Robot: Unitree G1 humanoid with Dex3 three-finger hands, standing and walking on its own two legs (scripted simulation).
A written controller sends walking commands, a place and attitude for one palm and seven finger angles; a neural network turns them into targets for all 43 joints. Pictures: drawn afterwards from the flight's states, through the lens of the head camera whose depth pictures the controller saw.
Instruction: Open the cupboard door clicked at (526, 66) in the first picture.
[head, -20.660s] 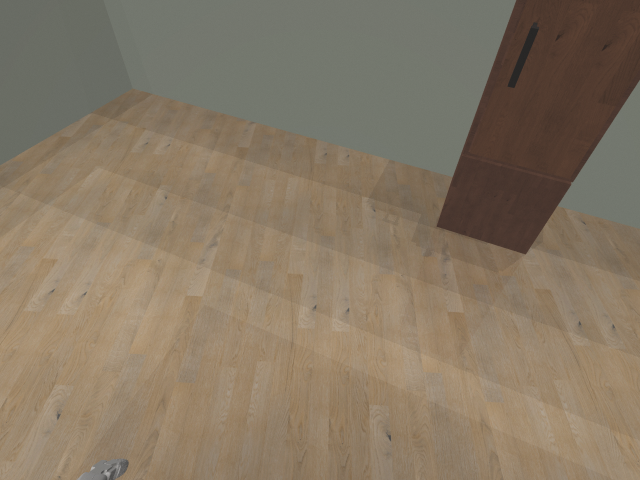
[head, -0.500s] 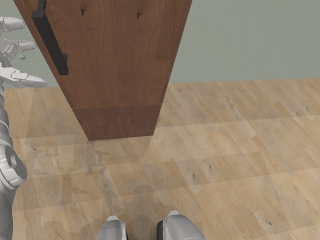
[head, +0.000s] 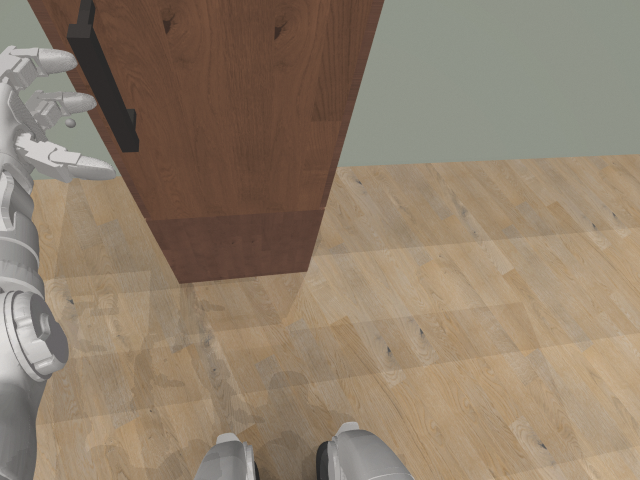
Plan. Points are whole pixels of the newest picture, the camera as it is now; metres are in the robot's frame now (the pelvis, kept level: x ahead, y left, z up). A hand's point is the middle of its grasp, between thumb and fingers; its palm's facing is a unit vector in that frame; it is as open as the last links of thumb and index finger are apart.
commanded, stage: slide the fingers in behind the handle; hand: left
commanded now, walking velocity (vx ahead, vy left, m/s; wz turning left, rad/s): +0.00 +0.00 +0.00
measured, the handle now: (110, 84) +0.57 +0.20 +0.09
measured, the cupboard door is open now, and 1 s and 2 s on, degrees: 0 0 0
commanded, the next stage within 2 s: close the thumb around the handle in 1.30 s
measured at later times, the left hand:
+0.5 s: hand (100, 123) +0.51 +0.21 +0.09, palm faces +0.03 -1.00 +0.00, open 14.0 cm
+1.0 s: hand (127, 118) +0.52 +0.18 +0.09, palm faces +0.04 -1.00 -0.01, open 14.0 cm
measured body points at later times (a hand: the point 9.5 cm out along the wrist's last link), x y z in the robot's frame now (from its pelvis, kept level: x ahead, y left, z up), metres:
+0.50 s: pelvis +0.01 -0.01 +0.00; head +0.13 +0.02 +0.43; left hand +0.51 +0.26 +0.09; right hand +0.00 -0.27 -0.10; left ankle +0.00 +0.08 -0.68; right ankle +0.01 -0.13 -0.68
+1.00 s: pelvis +0.00 -0.02 +0.00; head +0.12 +0.01 +0.43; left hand +0.51 +0.23 +0.10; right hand +0.00 -0.27 -0.11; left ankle +0.00 +0.08 -0.68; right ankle +0.01 -0.13 -0.68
